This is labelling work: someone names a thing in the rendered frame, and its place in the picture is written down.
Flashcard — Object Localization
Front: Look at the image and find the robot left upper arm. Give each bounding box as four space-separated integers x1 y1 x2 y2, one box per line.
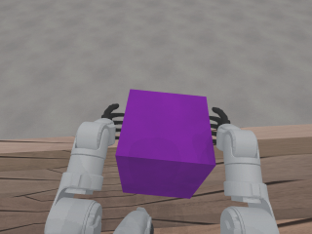
45 197 102 234

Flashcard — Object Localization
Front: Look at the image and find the robot right upper arm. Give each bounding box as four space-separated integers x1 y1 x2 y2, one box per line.
220 206 279 234

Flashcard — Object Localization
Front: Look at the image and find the robot left hand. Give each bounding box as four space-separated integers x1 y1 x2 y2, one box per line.
101 103 125 139

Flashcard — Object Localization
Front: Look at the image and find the robot left forearm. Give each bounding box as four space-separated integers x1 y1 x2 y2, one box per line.
44 118 116 234

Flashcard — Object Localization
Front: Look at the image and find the robot right forearm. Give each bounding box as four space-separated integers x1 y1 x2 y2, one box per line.
216 123 280 234

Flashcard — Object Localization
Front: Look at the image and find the left robot thigh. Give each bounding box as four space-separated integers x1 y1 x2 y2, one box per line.
113 211 152 234

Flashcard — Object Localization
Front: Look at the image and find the carton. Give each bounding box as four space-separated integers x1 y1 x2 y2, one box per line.
115 89 216 199

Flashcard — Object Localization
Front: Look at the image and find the left robot shin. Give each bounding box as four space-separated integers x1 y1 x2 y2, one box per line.
136 207 148 214

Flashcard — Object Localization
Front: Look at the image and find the robot right hand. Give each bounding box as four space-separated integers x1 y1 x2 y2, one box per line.
209 107 231 144

